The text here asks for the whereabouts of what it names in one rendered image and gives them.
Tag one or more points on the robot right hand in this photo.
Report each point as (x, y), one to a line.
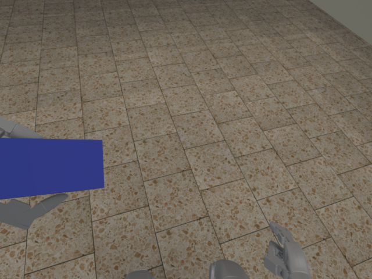
(284, 261)

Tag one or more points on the sponge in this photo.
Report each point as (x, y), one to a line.
(33, 166)

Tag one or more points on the robot right thigh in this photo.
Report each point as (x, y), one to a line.
(226, 269)

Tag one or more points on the robot left hand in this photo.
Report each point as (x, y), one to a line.
(17, 213)

